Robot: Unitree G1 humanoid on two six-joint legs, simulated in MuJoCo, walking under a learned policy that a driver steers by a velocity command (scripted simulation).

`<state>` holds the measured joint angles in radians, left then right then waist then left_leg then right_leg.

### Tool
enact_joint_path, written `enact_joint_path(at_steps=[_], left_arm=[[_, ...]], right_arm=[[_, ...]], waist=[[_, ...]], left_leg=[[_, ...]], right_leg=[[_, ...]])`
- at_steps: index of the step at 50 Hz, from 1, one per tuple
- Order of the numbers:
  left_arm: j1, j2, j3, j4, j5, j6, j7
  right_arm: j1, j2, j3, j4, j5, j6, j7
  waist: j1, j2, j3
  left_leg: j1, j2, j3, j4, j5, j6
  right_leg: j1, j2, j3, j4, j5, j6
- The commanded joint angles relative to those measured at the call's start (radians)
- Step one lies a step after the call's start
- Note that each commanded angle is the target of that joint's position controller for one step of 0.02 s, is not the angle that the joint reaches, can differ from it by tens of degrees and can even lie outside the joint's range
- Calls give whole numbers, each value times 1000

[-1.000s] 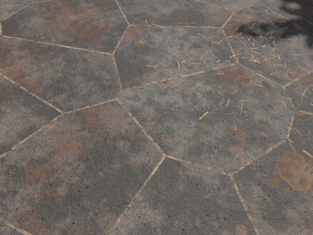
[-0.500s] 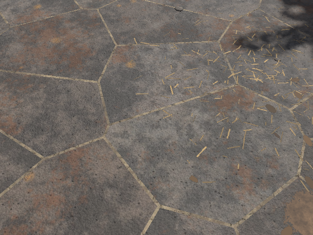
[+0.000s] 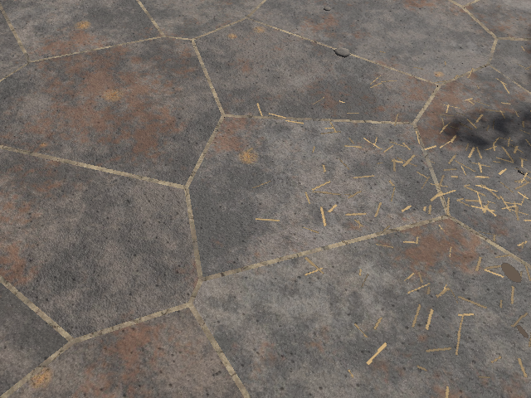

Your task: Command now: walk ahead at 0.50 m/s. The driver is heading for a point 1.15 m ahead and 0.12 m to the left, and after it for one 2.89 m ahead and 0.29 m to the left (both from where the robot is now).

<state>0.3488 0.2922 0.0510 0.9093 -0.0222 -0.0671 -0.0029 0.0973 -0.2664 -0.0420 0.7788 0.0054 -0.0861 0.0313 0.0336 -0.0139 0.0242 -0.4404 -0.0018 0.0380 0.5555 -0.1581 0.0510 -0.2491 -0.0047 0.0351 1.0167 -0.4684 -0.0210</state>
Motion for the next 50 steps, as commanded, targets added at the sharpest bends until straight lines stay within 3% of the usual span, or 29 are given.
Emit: enact_joint_path(at_steps=[1, 3, 5, 7, 9, 14, 17, 18, 19, 20, 21, 22, 24, 26, 28, 30, 31, 32, 33, 36, 37, 39, 41, 43, 44, 45, 46, 47, 50], left_arm=[[-89, 121, 24, -107, -6, -42, 0], [-62, 95, 28, -94, 7, -18, 6], [-31, 63, 24, -84, 18, 2, 13], [-68, 43, 18, -98, 28, 8, 18], [-122, 22, 9, -106, 30, 6, 14], [-236, 44, 10, -127, 26, 6, -1], [-192, 73, 23, -110, 39, -2, -6], [-153, 107, 34, -92, 46, -5, -1], [-137, 177, 47, -94, 55, -4, 7], [-114, 133, 35, -81, 55, 11, 13], [-97, 56, 17, -71, 40, 25, 11], [-119, 42, 6, -66, 37, 30, 5], [-209, 76, 11, -76, 40, 34, 6], [-306, 81, 13, -87, 45, 38, 15], [-341, 68, 11, -78, 40, 48, 21], [-295, 44, 6, -46, 24, 52, 23], [-268, 43, 5, -30, 26, 54, 22], [-267, 47, 10, -37, 27, 59, 27], [-288, 59, 14, -39, 27, 58, 32], [-290, 32, 19, -28, 12, 31, 29], [-293, 29, 22, -26, 13, 19, 20], [-292, 13, 23, -27, 2, -6, 4], [-251, 3, 25, -7, -7, -20, -5], [-103, 55, 50, 53, -5, -15, -3], [4, 128, 72, 78, -3, -13, 5], [125, 202, 89, 104, -5, -12, -3], [100, 133, 62, 104, 6, -22, -5], [41, 83, 44, 85, 12, -31, -6], [-27, 47, 22, 65, 17, -33, -9]], right_arm=[[165, -138, -39, -1, -5, 3, -8], [103, -103, -27, -7, -20, -6, -4], [100, -117, -31, 9, -19, -17, -4], [102, -135, -36, 27, -19, -15, -16], [106, -139, -35, 40, -17, -5, -26], [163, -154, -35, 98, -6, 19, -36], [131, -146, -33, 115, 8, 36, -43], [169, -126, -28, 126, 1, 37, -43], [248, -95, -18, 129, -25, 28, -41], [348, -26, 5, 160, -27, 24, -40], [296, -54, 3, 161, -16, 40, -43], [234, -87, -6, 140, 1, 60, -48], [183, -103, -18, 138, 0, 101, -66], [199, -89, -20, 154, -5, 121, -77], [244, -50, -14, 194, -12, 117, -75], [236, -55, -14, 207, -32, 115, -64], [222, -80, -15, 196, -35, 115, -65], [205, -137, -29, 200, -20, 116, -69], [192, -141, -33, 198, -10, 107, -69], [188, -165, -47, 197, -2, 66, -70], [206, -170, -52, 206, 6, 52, -72], [226, -145, -51, 218, 17, 32, -70], [192, -139, -51, 214, 28, 29, -64], [146, -139, -51, 194, 23, 28, -59], [117, -84, -38, 169, 19, 19, -57], [103, -51, -27, 135, 9, 1, -60], [85, -95, -41, 130, 19, -9, -56], [88, -102, -44, 135, 36, -18, -45], [55, -85, -50, 137, 27, -21, -33]], waist=[[-95, 91, -92], [-35, 118, -46], [-3, 99, -47], [4, 87, -45], [-12, 91, -53], [-59, 98, -70], [-15, 83, -81], [-12, 43, -103], [-56, -60, -179], [-73, -180, -281], [-28, -189, -291], [-23, -169, -246], [-39, -118, -155], [-78, -139, -114], [-107, -132, -117], [-97, -92, -104], [-76, -60, -78], [-42, 32, -21], [-56, 79, 12], [-64, 226, 65], [-72, 235, 75], [-67, 211, 82], [-28, 181, 72], [34, 129, 0], [66, -53, -41], [105, -278, -90], [77, -185, -51], [44, -123, -11], [5, -62, 39]], left_leg=[[459, 288, -428, -303, -92, 185], [297, 239, -318, -359, 98, 169], [237, 230, -216, -359, 430, 187], [222, 211, -128, -347, 615, 183], [212, 168, -53, -337, 639, 153], [310, 194, -70, -294, 538, 135], [344, 190, -96, -172, 454, 95], [332, 138, -83, -100, 400, 56], [235, 67, -52, 16, 203, 7], [102, 10, -34, 155, -137, -50], [70, -1, -57, 247, -426, -81], [25, 15, -82, 298, -518, -88], [20, 48, -98, 324, -454, -99], [118, 64, -90, 218, -346, -102], [264, 38, -42, 47, -136, -88], [330, 34, -33, -77, -10, -59], [301, 75, -70, -132, -104, -33], [155, 73, -80, -153, -383, 2], [60, 82, -114, -215, -523, 26], [136, 213, -314, -364, -557, 83], [191, 271, -375, -369, -516, 116], [280, 303, -386, -344, -380, 137], [257, 255, -300, -292, -270, 105], [128, 181, -199, -160, -88, 60], [-41, 74, -58, 104, -14, -2], [-248, -19, -4, 387, -273, -48], [-365, 25, -90, 582, -392, -38], [-403, 73, -119, 642, -321, -11], [-370, 143, -94, 535, -130, 5]], right_leg=[[-497, -97, 27, 193, 92, -19], [-375, -130, 31, 113, 168, -5], [-317, -119, 14, 60, 183, 25], [-312, -112, 1, -61, 260, 48], [-255, -93, -19, -229, 394, 47], [-185, -50, -10, -436, 519, 30], [-93, -32, -16, -562, 523, -11], [9, -47, -1, -617, 721, -33], [197, -162, 94, -540, 1101, -87], [371, -288, 228, -511, 1177, -221], [332, -328, 306, -565, 1039, -273], [266, -320, 329, -620, 809, -265], [110, -294, 311, -703, 484, -218], [-36, -240, 243, -754, 322, -168], [-118, -176, 142, -749, 250, -130], [-141, -126, 89, -735, 79, -69], [-147, -96, 69, -721, -53, -32], [-105, -32, 7, -693, -77, -2], [-50, -2, -31, -608, -70, 10], [-149, 60, -112, -385, 98, 2], [-207, 31, -86, -330, 127, -16], [-265, -6, -63, -337, 92, -48], [-120, 5, -93, -516, 127, -66], [171, 4, -57, -574, 239, -72], [342, -134, 169, -665, 186, -136], [493, -324, 515, -790, 169, -262], [484, -377, 578, -796, 157, -293], [444, -346, 488, -793, 171, -263], [331, -267, 272, -844, 332, -194]])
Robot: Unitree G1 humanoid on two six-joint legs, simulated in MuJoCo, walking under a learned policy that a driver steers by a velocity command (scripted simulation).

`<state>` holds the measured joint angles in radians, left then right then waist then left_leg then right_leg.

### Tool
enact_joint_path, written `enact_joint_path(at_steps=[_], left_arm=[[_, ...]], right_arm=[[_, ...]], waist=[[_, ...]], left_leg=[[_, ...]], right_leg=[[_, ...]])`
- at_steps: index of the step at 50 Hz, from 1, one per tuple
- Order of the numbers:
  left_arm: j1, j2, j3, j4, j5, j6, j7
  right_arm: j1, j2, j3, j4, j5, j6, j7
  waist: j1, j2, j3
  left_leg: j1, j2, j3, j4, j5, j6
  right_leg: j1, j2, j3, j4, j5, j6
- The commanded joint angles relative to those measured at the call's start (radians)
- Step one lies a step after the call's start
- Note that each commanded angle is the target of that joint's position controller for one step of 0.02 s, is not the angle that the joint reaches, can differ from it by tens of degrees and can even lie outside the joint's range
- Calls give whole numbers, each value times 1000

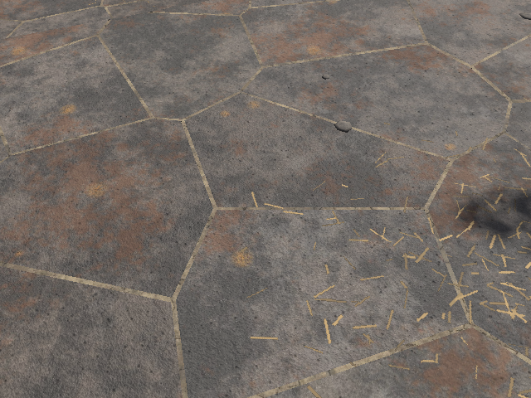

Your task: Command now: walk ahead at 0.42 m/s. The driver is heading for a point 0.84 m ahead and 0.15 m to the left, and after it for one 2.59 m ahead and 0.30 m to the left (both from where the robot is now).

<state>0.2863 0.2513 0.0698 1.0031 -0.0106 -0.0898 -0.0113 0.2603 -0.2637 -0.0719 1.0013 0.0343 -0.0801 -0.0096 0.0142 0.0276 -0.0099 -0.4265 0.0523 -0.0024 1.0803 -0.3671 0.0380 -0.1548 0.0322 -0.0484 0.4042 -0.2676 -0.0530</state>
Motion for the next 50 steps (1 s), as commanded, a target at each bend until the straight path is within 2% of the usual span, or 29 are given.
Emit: enact_joint_path(at_steps=[1, 4, 6, 11, 13, 14, 15, 16, 17, 18, 19, 20, 21, 23, 25, 27, 29, 33, 38, 40, 42, 43, 44, 45, 46, 47, 48, 49, 50], left_arm=[[46, 87, 0, -25, 8, -5, 3], [59, 133, 7, -19, 8, 5, 21], [67, 158, 13, -15, 7, 6, 26], [113, 159, 22, 21, -15, 6, 27], [92, 171, 29, 20, -14, 14, 27], [76, 173, 30, 16, -14, 20, 28], [72, 153, 23, 13, -8, 27, 28], [85, 118, 7, -5, 8, 33, 29], [209, -30, -33, -15, 8, 16, 21], [142, 52, -16, -14, -14, -9, 16], [51, 119, 2, -47, -41, -26, 13], [0, 130, 4, -60, -40, -32, 20], [-20, 127, 12, -59, -24, -30, 27], [18, 92, 16, -47, -14, -5, 30], [2, 71, 16, -52, -12, 13, 31], [-78, 80, 20, -80, -3, 20, 33], [-144, 80, 22, -101, 5, 19, 30], [-270, 58, 12, -133, 2, 9, 13], [-410, 51, -6, -184, -9, -2, -15], [-431, 62, -8, -203, -12, -8, -27], [-379, 97, 4, -201, -13, -15, -31], [-286, 128, 20, -179, -11, -19, -28], [-102, 179, 47, -124, -8, -21, -19], [98, 260, 68, -87, 11, -21, -7], [138, 295, 72, -63, 9, -13, -12], [118, 191, 43, -74, 5, -14, -10], [31, 149, 29, -87, 5, -17, -5], [-49, 123, 20, -101, 10, -22, -4], [-98, 93, 13, -103, 15, -26, -6]], right_arm=[[-110, -71, -18, -87, -6, -23, 12], [-200, -27, -3, -119, -18, -11, 18], [-268, -12, 8, -140, -16, -9, 24], [-348, -53, 8, -177, -7, -4, 41], [-305, -87, -5, -174, -7, -7, 45], [-232, -112, -20, -155, -10, -7, 43], [-70, -145, -44, -103, -10, -4, 39], [107, -209, -66, -62, -17, -2, 30], [184, -289, -78, -37, -25, 1, 35], [152, -199, -49, -45, -17, -6, 40], [52, -157, -34, -64, -18, -15, 40], [-34, -128, -24, -88, -26, -22, 40], [-89, -102, -16, -94, -38, -28, 43], [-116, -69, -6, -89, -48, -34, 45], [-83, -85, -7, -74, -41, -36, 37], [-42, -116, -13, -62, -40, -36, 23], [-3, -125, -13, -51, -39, -32, 11], [62, -125, -9, -33, -30, -24, 0], [159, -133, -12, 8, -24, -2, -3], [170, -144, -19, 17, -21, 9, -5], [156, -156, -25, 14, -17, 18, -6], [131, -164, -26, 6, -15, 22, -6], [112, -142, -17, -5, -18, 25, -4], [115, -103, 1, -38, -37, 23, -3], [249, 34, 36, -34, -25, 3, 5], [171, -87, 6, -26, 2, -14, 4], [81, -132, -10, -59, 22, -22, 3], [42, -124, -11, -65, 20, -21, -5], [28, -110, -19, -64, 8, -14, -10]], waist=[[19, -115, 70], [26, -101, 91], [38, -110, 102], [34, -112, 130], [-8, -115, 96], [-54, -119, 46], [-126, -108, -45], [-186, -13, -170], [-114, 276, -310], [-136, 206, -286], [-116, 162, -142], [-86, 79, -79], [-56, 44, -31], [-4, 67, -21], [6, 52, 8], [-6, 23, 45], [-22, 15, 60], [-59, 21, 80], [-103, 14, 117], [-96, 28, 119], [-52, 53, 85], [5, 70, 28], [88, 60, -85], [146, -48, -260], [70, -319, -399], [110, -210, -340], [95, -179, -191], [62, -109, -111], [35, -96, -52]], left_leg=[[-349, 89, -38, -41, 105, 7], [-281, 62, 5, -258, 207, -35], [-202, 33, 26, -397, 297, -44], [-130, 20, 9, -523, 369, -4], [-49, 0, 22, -541, 326, 26], [61, -28, 44, -544, 302, 44], [264, -58, 66, -540, 283, 68], [537, 78, -97, -541, 206, 119], [815, 319, -607, -706, -71, 282], [773, 318, -752, -834, -214, 262], [653, 296, -620, -842, -176, 217], [520, 261, -498, -855, -62, 194], [394, 227, -399, -875, 49, 181], [278, 181, -296, -920, 135, 170], [234, 174, -241, -962, 165, 184], [245, 180, -219, -993, 191, 194], [277, 175, -187, -1002, 232, 188], [296, 135, -90, -1003, 294, 156], [445, 176, -64, -951, 351, 156], [508, 207, -69, -906, 416, 148], [524, 216, -89, -826, 600, 132], [510, 196, -79, -726, 776, 118], [426, 139, -46, -533, 827, 90], [191, 65, -5, -210, 525, 52], [-178, -107, -19, 108, -184, -7], [-263, -59, -146, 218, -214, 7], [-322, -12, -123, 233, -124, 19], [-285, 39, -102, 200, -31, 19], [-245, 68, -100, 151, 30, 18]], right_leg=[[209, -284, 306, -245, 185, -155], [127, -249, 205, -278, 247, -155], [67, -233, 156, -293, 241, -144], [113, -287, 131, -282, 254, -121], [161, -303, 116, -209, 406, -101], [164, -285, 88, -109, 566, -82], [117, -237, 49, 79, 661, -56], [-65, -178, 6, 385, 467, -19], [-414, 14, 16, 761, -162, 44], [-523, -5, 161, 904, -298, 25], [-602, -58, 152, 942, -225, -1], [-572, -113, 132, 905, -130, -13], [-525, -149, 124, 842, -61, -14], [-416, -186, 134, 765, -5, -15], [-422, -196, 121, 692, 19, -2], [-503, -201, 119, 588, 108, 21], [-557, -196, 116, 483, 215, 40], [-523, -158, 72, 281, 387, 50], [-547, -128, 52, 144, 354, 38], [-541, -118, 50, 110, 285, 18], [-423, -85, 37, 80, 208, -6], [-279, -50, 11, 63, 193, -24], [-18, -47, 11, 69, 223, -55], [327, -251, 229, 114, 224, -119], [623, -470, 681, -12, 16, -253], [553, -436, 698, -83, -91, -209], [418, -410, 539, -107, -61, -162], [269, -377, 426, -142, 18, -140], [153, -346, 334, -182, 75, -126]])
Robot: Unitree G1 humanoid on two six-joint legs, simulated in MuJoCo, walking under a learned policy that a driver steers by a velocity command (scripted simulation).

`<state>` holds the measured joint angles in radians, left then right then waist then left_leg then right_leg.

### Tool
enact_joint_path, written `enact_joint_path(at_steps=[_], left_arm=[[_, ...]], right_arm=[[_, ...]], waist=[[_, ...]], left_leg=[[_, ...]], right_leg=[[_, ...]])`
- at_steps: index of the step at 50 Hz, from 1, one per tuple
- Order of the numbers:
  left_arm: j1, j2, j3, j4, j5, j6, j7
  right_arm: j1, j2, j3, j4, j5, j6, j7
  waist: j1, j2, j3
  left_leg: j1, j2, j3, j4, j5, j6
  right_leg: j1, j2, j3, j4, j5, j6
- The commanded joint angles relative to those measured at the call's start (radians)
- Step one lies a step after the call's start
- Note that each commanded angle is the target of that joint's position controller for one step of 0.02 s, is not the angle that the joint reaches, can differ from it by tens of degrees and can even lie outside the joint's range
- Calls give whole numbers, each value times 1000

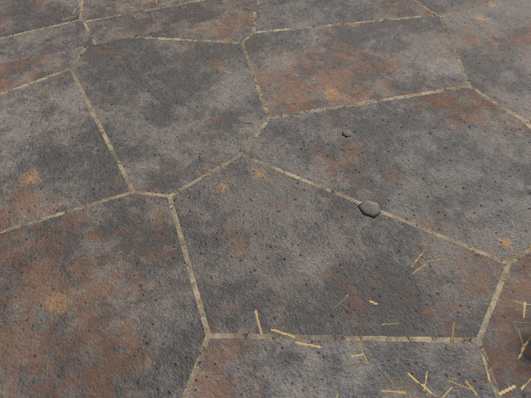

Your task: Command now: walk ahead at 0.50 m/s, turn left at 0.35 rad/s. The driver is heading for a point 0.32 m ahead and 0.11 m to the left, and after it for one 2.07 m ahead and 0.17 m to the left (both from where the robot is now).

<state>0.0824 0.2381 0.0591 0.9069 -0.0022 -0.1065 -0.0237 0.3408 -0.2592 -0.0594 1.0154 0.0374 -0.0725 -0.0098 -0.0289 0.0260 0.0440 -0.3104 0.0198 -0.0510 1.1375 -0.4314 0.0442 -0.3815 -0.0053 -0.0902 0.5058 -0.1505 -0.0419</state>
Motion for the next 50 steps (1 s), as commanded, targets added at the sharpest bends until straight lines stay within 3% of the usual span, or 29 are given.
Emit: enact_joint_path(at_steps=[1, 3, 6, 11, 16, 19, 20, 21, 22, 23, 24, 25, 26, 27, 28, 29, 31, 33, 38, 42, 44, 46, 48, 49, 50], left_arm=[[82, 88, 19, -2, 18, -13, 6], [75, 82, 20, 11, 18, -16, 8], [96, 119, 31, 25, 22, -17, 24], [131, 151, 38, 27, 18, -6, 46], [226, 183, 50, 49, -4, 27, 52], [222, 217, 59, 50, -17, 44, 51], [209, 228, 60, 49, -18, 51, 52], [189, 223, 55, 47, -20, 55, 51], [203, 194, 42, 33, -3, 50, 50], [326, 33, -6, 5, 11, 23, 28], [223, 117, 9, 5, -35, -17, 16], [116, 157, 24, -25, -74, -31, 13], [93, 146, 21, -23, -65, -36, 20], [91, 151, 30, -4, -43, -28, 27], [129, 148, 36, 13, -38, -10, 27], [159, 132, 36, 25, -37, 9, 26], [159, 100, 32, 29, -35, 38, 29], [112, 94, 31, 14, -30, 48, 31], [-5, 74, 22, -27, -19, 34, 11], [-111, 52, 5, -80, -18, 33, -12], [-140, 56, 3, -110, -20, 32, -28], [-115, 82, 14, -129, -21, 34, -43], [33, 143, 45, -113, -25, 42, -46], [193, 199, 74, -80, -26, 44, -35], [323, 286, 101, -62, -20, 57, -10]], right_arm=[[-25, -90, -34, -73, 2, -8, -9], [-10, -46, -33, -75, 6, 18, -5], [-78, -46, -39, -114, -4, 38, -5], [-221, -33, -28, -172, -16, 28, 25], [-368, -25, -13, -255, -15, 29, 59], [-327, -61, -29, -276, -16, 32, 69], [-236, -94, -47, -258, -14, 33, 69], [-73, -142, -76, -211, -12, 33, 60], [85, -227, -109, -165, -13, 40, 39], [78, -315, -115, -154, -11, 33, 34], [108, -227, -86, -173, -20, 23, 35], [43, -182, -72, -174, -30, 10, 36], [-43, -148, -62, -189, -28, -1, 35], [-113, -102, -49, -197, -36, -8, 35], [-144, -71, -40, -199, -49, -16, 34], [-148, -64, -38, -193, -52, -23, 34], [-135, -87, -43, -174, -49, -38, 29], [-108, -106, -47, -156, -56, -43, 16], [-93, -112, -41, -144, -54, -43, -5], [-16, -122, -43, -105, -44, -28, -13], [-5, -130, -46, -99, -39, -8, -16], [-30, -158, -52, -112, -34, 10, -27], [-57, -189, -58, -127, -34, 27, -38], [-86, -194, -56, -137, -29, 30, -40], [-69, -163, -43, -159, -48, 15, -37]], waist=[[45, -120, -88], [20, -120, -56], [16, -86, -7], [50, -64, 31], [93, -51, 71], [35, -100, 10], [-24, -116, -44], [-113, -101, -125], [-165, -1, -222], [-29, 238, -320], [-95, 111, -397], [-100, 82, -256], [-61, 14, -180], [-27, -12, -122], [10, 11, -110], [28, 19, -104], [44, 10, -63], [32, 3, -26], [-6, 18, 12], [-47, 8, 50], [-44, 17, 51], [-5, 54, 7], [89, 95, -88], [180, 70, -165], [206, -82, -270]], left_leg=[[-296, 125, -60, 66, 136, 13], [-273, 138, -54, 31, 161, 12], [-361, 144, -63, -56, 269, -5], [-364, 119, 13, -331, 484, -14], [-413, 88, 90, -474, 424, 20], [-259, 6, 151, -500, 272, 71], [-138, -33, 167, -512, 240, 94], [94, -74, 171, -588, 312, 127], [406, 36, -15, -591, 330, 173], [698, 300, -571, -698, 174, 358], [714, 349, -720, -834, 123, 358], [618, 327, -545, -845, 219, 302], [468, 292, -401, -844, 326, 260], [333, 258, -287, -863, 415, 232], [249, 236, -216, -892, 452, 212], [207, 224, -178, -924, 451, 203], [156, 217, -98, -974, 484, 195], [164, 209, -28, -1000, 524, 181], [188, 161, 143, -1035, 529, 112], [341, 203, 194, -1004, 619, 96], [433, 235, 213, -941, 750, 93], [475, 249, 240, -829, 1071, 77], [464, 247, 252, -601, 1319, 53], [362, 209, 269, -383, 1243, 22], [102, 147, 271, -57, 801, -20]], right_leg=[[304, -282, 303, -314, -6, -123], [240, -263, 205, -358, 45, -126], [229, -265, 108, -393, 125, -136], [267, -235, -47, -411, 200, -111], [454, -286, -115, -338, 332, -99], [508, -305, -134, -185, 745, -83], [505, -298, -141, -60, 859, -73], [433, -262, -162, 133, 842, -46], [188, -220, -166, 423, 537, -7], [-222, -9, -76, 783, -388, 51], [-308, 2, 141, 884, -451, 34], [-389, -46, 143, 895, -377, 10], [-361, -103, 146, 820, -281, -4], [-306, -137, 146, 754, -224, -3], [-231, -163, 164, 720, -178, -4], [-191, -171, 171, 693, -155, -2], [-207, -175, 175, 633, -109, 11], [-282, -164, 192, 550, -11, 24], [-281, -112, 135, 245, 282, 23], [-332, -87, 84, 120, 273, -1], [-361, -67, 51, 96, 185, -20], [-279, -14, -8, 97, 76, -53], [-76, 52, -44, 112, -18, -99], [162, 77, -20, 32, 47, -139], [461, -98, 259, 24, 53, -206]])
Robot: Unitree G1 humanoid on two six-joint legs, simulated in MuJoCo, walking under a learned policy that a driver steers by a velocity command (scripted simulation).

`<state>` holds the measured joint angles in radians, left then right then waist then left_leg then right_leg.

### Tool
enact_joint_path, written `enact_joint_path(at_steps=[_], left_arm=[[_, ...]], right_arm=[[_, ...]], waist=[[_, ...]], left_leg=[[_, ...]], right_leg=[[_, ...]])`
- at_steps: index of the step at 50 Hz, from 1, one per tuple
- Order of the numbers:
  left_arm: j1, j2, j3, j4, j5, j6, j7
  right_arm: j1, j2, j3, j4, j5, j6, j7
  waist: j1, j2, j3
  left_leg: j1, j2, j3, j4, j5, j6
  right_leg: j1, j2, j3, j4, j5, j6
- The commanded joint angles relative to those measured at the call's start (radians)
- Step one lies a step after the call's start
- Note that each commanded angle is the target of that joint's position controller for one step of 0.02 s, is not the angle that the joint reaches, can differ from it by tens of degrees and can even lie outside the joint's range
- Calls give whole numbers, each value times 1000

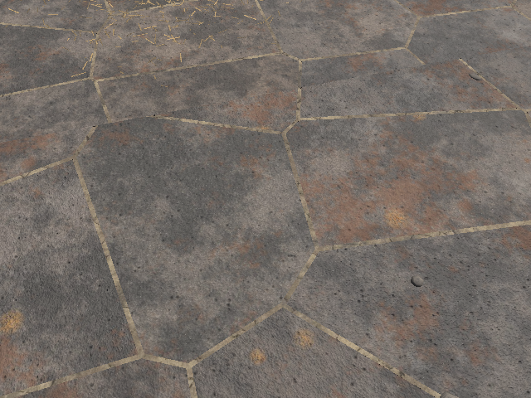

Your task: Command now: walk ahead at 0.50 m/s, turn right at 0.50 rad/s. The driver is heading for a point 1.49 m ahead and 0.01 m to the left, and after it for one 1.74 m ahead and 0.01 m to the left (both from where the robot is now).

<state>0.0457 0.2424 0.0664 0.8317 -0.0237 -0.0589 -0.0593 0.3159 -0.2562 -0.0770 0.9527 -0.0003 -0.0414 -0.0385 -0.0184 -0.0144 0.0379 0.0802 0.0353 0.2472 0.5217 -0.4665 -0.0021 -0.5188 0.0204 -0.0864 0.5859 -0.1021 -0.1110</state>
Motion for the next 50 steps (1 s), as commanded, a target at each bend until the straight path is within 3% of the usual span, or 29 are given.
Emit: enact_joint_path(at_steps=[1, 2, 3, 4, 5, 6, 8, 11, 14, 17, 20, 22, 23, 24, 25, 26, 27, 28, 29, 30, 31, 34, 37, 41, 46, 49, 50], left_arm=[[315, 311, 94, -14, -5, 5, 26], [341, 243, 70, -12, 6, 2, 26], [304, 189, 58, -20, 8, -7, 30], [232, 161, 49, -32, 5, -17, 25], [174, 120, 37, -46, 9, -22, 28], [146, 106, 28, -62, 20, -23, 34], [147, 124, 28, -62, 19, -25, 43], [193, 168, 37, -47, 17, -27, 60], [233, 172, 36, -34, 10, -22, 64], [286, 173, 34, -9, 8, -18, 61], [317, 178, 36, 9, 8, -7, 65], [304, 191, 41, 11, 10, 1, 71], [281, 191, 39, 5, 9, 5, 72], [270, 165, 28, -5, 14, 6, 72], [313, 112, 7, -24, 37, 3, 72], [438, 41, -11, -18, 10, -18, 62], [356, 147, 6, -14, -7, -30, 58], [247, 179, 15, -48, -17, -37, 56], [196, 168, 13, -59, -6, -39, 59], [187, 159, 17, -61, 8, -37, 62], [210, 147, 19, -58, 11, -31, 61], [226, 108, 12, -56, 14, -13, 64], [135, 95, 6, -86, 23, -11, 65], [10, 67, -6, -116, 17, -22, 54], [-109, 78, -10, -165, 6, -34, 28], [-46, 120, 6, -160, 10, -43, 19], [70, 150, 24, -128, 13, -46, 23]], right_arm=[[33, -28, 16, -135, -16, -52, 17], [-73, -112, 1, -155, 24, -98, 38], [-142, -136, -3, -180, 54, -118, 47], [-158, -126, -3, -178, 42, -124, 41], [-150, -141, -14, -164, 14, -116, 33], [-124, -140, -18, -157, 7, -100, 32], [-99, -114, -15, -155, -1, -74, 29], [-185, -83, 0, -186, -10, -59, 25], [-285, -64, 11, -205, -4, -65, 34], [-356, -74, 15, -225, 11, -73, 47], [-382, -101, 10, -245, 10, -84, 63], [-323, -126, 2, -235, 11, -90, 68], [-232, -148, -11, -209, 9, -92, 66], [-83, -192, -30, -168, 0, -93, 62], [76, -262, -45, -147, -11, -91, 59], [135, -285, -53, -110, -4, -81, 69], [111, -190, -28, -120, 18, -78, 70], [26, -153, -15, -137, 16, -74, 65], [-40, -144, -8, -152, 2, -70, 64], [-79, -125, -1, -157, -7, -70, 65], [-94, -110, 6, -156, -15, -72, 66], [-82, -125, 3, -139, -2, -78, 63], [-51, -158, -6, -121, 2, -70, 49], [4, -168, -6, -93, 13, -59, 40], [80, -179, -10, -50, 20, -35, 36], [61, -200, -18, -45, 23, -20, 29], [40, -197, -15, -48, 25, -15, 28]], waist=[[84, -250, -362], [149, -125, -386], [144, -75, -264], [87, 33, -151], [49, 48, -116], [20, 30, -97], [-4, 7, -74], [21, -19, -43], [72, -40, -36], [109, -59, -17], [103, -68, -4], [60, -91, -22], [5, -91, -70], [-62, -66, -180], [-94, 73, -338], [-45, 362, -428], [-86, 226, -336], [-83, 146, -190], [-57, 65, -114], [-28, 58, -70], [0, 85, -69], [22, 100, -58], [5, 72, -35], [-38, 76, -10], [-68, 83, 26], [-8, 107, -16], [61, 102, -83]], left_leg=[[-722, -118, -182, 916, -78, -37], [-839, -70, -372, 961, -76, 5], [-889, -18, -364, 907, -1, 31], [-856, 28, -351, 797, 63, 35], [-784, 65, -340, 707, 101, 25], [-713, 84, -337, 676, 122, 14], [-670, 101, -313, 581, 143, -17], [-680, 99, -278, 379, 312, -52], [-624, 58, -253, 142, 540, -47], [-626, 34, -255, 37, 608, -31], [-675, 23, -266, -19, 506, 11], [-612, 6, -256, -38, 425, 45], [-488, -23, -229, -64, 422, 70], [-260, 6, -253, -37, 462, 110], [55, 200, -493, 0, 466, 197], [305, 360, -943, -155, 209, 329], [267, 333, -959, -216, 1, 287], [127, 302, -816, -237, 19, 243], [-16, 266, -715, -260, 134, 229], [-115, 236, -646, -283, 238, 229], [-170, 211, -596, -304, 310, 224], [-228, 189, -491, -359, 436, 240], [-219, 177, -419, -389, 516, 237], [-215, 130, -320, -393, 526, 197], [-67, 198, -341, -332, 550, 190], [-14, 217, -351, -218, 769, 162], [-41, 182, -328, -92, 900, 142]], right_leg=[[907, -352, 848, -201, -137, -350], [936, -339, 868, -285, -181, -309], [836, -310, 710, -289, -146, -264], [659, -264, 592, -302, -36, -233], [537, -236, 500, -313, 64, -211], [443, -218, 454, -336, 129, -208], [343, -200, 388, -369, 213, -204], [287, -162, 284, -397, 281, -174], [288, -114, 214, -390, 213, -117], [359, -153, 248, -380, 118, -107], [493, -218, 297, -314, 163, -94], [544, -238, 305, -251, 301, -71], [542, -210, 278, -156, 458, -52], [472, -155, 236, 26, 490, -25], [250, -60, 182, 344, 197, 16], [-92, 80, 181, 626, -458, 66], [-216, 20, 255, 717, -470, 55], [-265, -31, 218, 711, -368, 48], [-233, -77, 186, 669, -284, 50], [-197, -107, 180, 608, -232, 57], [-140, -131, 182, 574, -202, 60], [-123, -151, 155, 472, -163, 88], [-176, -160, 141, 311, -16, 119], [-112, -121, 99, 69, 180, 123], [-136, -90, 94, -55, 138, 93], [-5, -54, 77, -100, 33, 49], [165, -26, 53, -132, 48, 25]])
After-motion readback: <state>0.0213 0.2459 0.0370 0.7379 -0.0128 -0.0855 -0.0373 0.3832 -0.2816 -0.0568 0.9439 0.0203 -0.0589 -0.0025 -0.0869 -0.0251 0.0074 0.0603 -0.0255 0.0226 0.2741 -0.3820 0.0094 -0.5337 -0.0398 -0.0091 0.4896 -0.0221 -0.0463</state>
